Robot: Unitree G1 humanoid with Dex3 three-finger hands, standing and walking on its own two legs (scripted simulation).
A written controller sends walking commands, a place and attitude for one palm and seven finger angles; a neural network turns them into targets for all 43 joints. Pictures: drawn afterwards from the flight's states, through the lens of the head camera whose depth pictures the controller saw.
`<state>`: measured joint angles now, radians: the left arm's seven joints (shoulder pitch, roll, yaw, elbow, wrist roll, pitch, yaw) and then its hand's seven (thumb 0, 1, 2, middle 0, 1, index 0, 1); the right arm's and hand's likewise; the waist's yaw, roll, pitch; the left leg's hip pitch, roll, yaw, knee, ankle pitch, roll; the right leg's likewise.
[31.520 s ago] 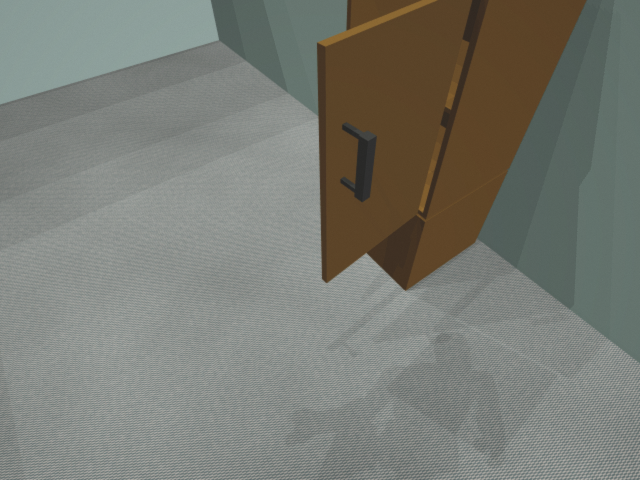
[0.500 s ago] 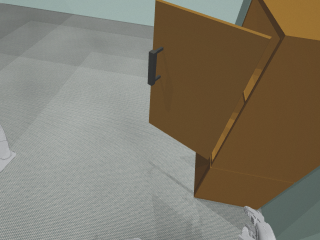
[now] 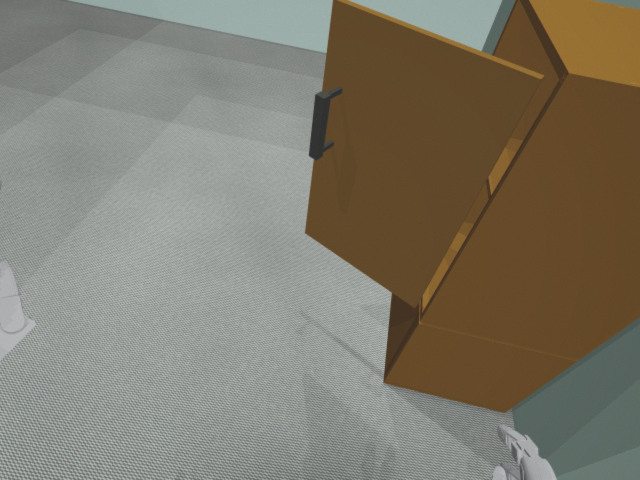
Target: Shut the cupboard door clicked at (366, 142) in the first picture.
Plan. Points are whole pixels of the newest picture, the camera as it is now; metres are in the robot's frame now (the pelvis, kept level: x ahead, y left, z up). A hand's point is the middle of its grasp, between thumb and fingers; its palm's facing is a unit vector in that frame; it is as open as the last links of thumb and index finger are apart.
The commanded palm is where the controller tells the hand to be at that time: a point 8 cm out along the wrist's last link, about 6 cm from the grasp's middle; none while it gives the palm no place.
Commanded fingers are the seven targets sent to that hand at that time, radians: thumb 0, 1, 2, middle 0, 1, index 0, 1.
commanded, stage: step back with the hand held close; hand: left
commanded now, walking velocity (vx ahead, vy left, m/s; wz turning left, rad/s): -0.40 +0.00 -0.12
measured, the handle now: (325, 123) +0.75 +0.01 +0.05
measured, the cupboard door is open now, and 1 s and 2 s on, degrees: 63 63 63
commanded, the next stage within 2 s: stop stepping back and stand still in 0.20 s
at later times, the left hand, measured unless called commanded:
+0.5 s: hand out of the picture +0.09 +0.23 +0.19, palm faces +0.28 -0.81 -0.51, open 7.4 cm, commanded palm +0.06 +0.27 +0.19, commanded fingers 0.00 0.90 0.90 -0.20 -0.30 -0.20 -0.30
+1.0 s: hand out of the picture +0.03 +0.28 +0.19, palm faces +0.45 -0.81 -0.37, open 7.4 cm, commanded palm -0.01 +0.30 +0.19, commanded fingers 0.00 0.90 0.90 -0.20 -0.30 -0.20 -0.30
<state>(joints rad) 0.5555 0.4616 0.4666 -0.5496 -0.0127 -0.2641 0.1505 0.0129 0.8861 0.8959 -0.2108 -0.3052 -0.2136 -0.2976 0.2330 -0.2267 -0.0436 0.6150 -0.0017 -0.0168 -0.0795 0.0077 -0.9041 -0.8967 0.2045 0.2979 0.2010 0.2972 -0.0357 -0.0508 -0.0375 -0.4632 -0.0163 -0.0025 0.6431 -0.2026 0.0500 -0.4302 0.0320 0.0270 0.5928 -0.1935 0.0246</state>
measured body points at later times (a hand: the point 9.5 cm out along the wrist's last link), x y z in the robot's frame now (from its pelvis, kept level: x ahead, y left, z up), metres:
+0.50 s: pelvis -0.12 -0.01 +0.01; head -0.15 +0.02 +0.45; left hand +0.07 +0.27 +0.22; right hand -0.01 -0.27 -0.06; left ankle -0.05 +0.08 -0.72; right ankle -0.22 -0.11 -0.72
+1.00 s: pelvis -0.18 +0.02 +0.01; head -0.23 +0.04 +0.46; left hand +0.00 +0.32 +0.21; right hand -0.08 -0.23 -0.08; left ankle -0.11 +0.12 -0.69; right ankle -0.22 -0.09 -0.72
